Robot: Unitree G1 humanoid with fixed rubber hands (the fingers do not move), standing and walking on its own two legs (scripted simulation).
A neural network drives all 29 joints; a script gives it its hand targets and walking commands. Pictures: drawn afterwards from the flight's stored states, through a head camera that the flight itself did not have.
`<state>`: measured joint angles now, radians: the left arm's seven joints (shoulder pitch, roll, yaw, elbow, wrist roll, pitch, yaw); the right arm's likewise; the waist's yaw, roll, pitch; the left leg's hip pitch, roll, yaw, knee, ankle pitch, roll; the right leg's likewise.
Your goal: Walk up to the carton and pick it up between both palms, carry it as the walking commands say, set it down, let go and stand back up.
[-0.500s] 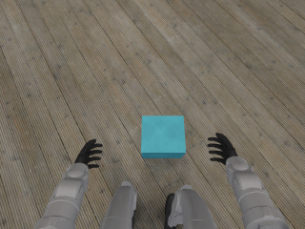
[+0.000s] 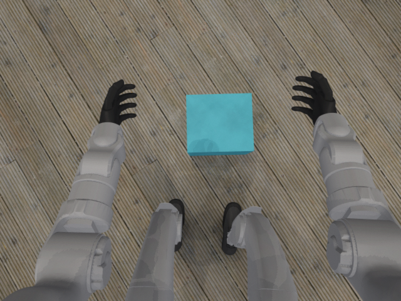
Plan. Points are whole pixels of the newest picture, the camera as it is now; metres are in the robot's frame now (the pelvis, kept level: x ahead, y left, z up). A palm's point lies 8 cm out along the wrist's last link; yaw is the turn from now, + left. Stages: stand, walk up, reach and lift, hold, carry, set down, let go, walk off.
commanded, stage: reach and lift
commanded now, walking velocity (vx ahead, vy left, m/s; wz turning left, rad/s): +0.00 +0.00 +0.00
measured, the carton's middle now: (218, 127) +0.50 -0.03 -0.58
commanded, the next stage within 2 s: none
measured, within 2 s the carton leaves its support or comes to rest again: neither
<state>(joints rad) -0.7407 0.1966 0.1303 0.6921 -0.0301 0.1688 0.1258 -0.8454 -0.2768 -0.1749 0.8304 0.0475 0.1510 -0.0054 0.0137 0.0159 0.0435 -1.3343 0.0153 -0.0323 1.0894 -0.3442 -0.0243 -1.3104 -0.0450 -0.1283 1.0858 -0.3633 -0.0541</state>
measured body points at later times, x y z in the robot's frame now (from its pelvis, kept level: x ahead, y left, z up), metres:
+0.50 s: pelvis -0.01 +0.00 -0.03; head +0.32 +0.00 +0.28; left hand +0.49 +0.19 -0.17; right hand +0.51 -0.21 -0.16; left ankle +0.07 +0.13 -0.63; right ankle +0.06 -0.10 -0.63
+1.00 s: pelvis -0.05 +0.00 -0.18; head +0.30 -0.01 +0.10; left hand +0.49 +0.19 -0.33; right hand +0.51 -0.21 -0.31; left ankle +0.07 +0.13 -0.63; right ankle +0.06 -0.10 -0.63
